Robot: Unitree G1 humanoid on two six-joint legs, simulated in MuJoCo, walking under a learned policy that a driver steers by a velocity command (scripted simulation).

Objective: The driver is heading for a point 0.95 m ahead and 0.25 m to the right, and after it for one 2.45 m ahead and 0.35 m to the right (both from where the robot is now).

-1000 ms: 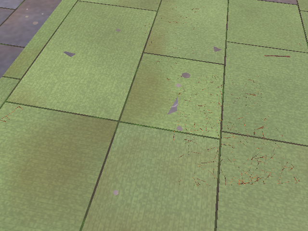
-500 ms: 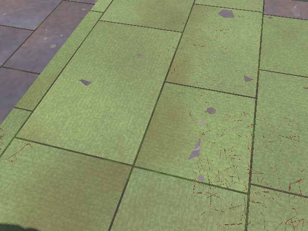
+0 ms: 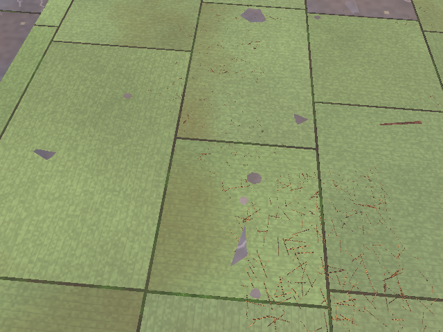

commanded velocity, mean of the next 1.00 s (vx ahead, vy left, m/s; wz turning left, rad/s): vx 0.03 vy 0.00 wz -0.42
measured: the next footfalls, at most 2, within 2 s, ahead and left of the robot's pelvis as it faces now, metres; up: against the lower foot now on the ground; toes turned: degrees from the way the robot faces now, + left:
right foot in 0.20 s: +0.08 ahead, -0.12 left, +0.00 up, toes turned -12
left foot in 0.72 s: +0.10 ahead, +0.07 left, +0.00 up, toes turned -25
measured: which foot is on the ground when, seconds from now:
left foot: down 0.00-0.20, up 0.22-0.70, down 0.72-1.00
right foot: up 0.00-0.18, down 0.20-0.72, up 0.74-1.00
